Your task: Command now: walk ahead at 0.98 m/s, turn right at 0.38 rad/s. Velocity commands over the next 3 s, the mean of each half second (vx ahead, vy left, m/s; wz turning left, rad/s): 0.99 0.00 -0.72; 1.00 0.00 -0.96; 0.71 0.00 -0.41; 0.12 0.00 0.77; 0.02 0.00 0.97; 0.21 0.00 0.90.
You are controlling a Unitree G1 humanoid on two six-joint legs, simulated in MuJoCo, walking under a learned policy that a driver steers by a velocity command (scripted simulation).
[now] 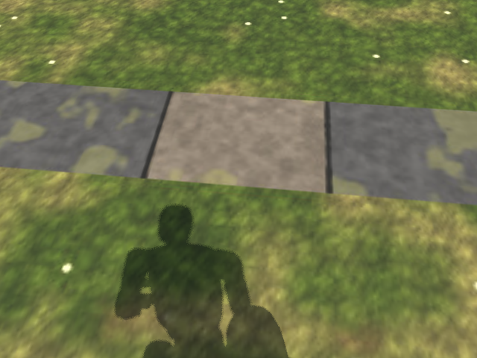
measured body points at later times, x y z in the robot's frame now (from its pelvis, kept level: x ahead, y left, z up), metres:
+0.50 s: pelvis +0.48 -0.04 +0.00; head +0.51 -0.06 +0.45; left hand +0.51 +0.24 -0.12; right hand +0.68 -0.32 -0.05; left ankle +0.76 +0.06 -0.68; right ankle +0.31 -0.04 -0.73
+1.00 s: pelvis +0.88 -0.23 -0.03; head +0.90 -0.26 +0.42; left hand +1.23 -0.31 -0.06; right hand +0.62 -0.33 -0.15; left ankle +0.79 +0.02 -0.72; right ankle +0.97 -0.39 -0.70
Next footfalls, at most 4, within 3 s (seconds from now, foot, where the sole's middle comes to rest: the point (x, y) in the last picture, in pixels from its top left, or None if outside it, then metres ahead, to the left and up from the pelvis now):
0.16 right None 0.35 -0.05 -0.77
0.58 left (236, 254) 0.82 0.00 -0.77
1.04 right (350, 201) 1.01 -0.41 -0.77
1.44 left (414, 138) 1.30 -0.73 -0.77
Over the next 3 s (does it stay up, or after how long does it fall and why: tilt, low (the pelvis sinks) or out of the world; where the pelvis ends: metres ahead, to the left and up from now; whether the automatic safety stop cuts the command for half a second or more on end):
stays up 1.32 -0.75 0.00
